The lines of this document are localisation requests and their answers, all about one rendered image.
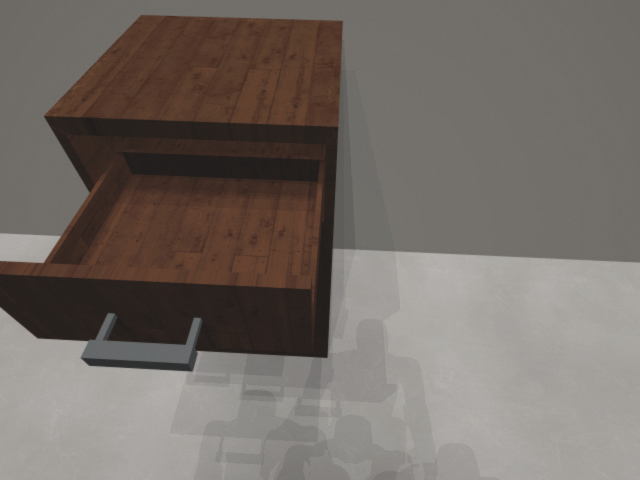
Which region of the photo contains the handle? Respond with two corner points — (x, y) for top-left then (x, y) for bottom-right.
(81, 313), (203, 372)

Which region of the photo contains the drawer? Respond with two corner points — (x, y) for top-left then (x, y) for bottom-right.
(0, 149), (325, 353)

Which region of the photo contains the cabinet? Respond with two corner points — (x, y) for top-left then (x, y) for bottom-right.
(44, 15), (343, 358)

